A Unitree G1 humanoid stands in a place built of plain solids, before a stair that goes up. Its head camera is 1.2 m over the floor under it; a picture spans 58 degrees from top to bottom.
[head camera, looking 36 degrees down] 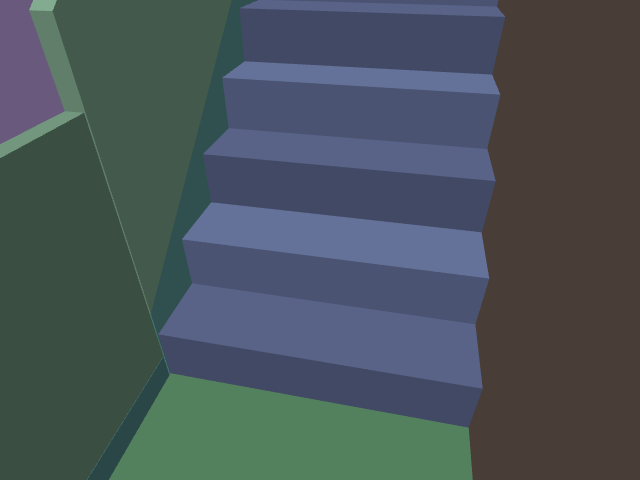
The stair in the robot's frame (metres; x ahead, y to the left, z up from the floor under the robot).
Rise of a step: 0.19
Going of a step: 0.24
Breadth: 0.96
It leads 12 degrees to the right of straight ahead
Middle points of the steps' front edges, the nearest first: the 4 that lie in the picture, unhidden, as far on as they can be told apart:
0.80 0.03 0.19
1.04 -0.02 0.38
1.27 -0.07 0.57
1.50 -0.12 0.76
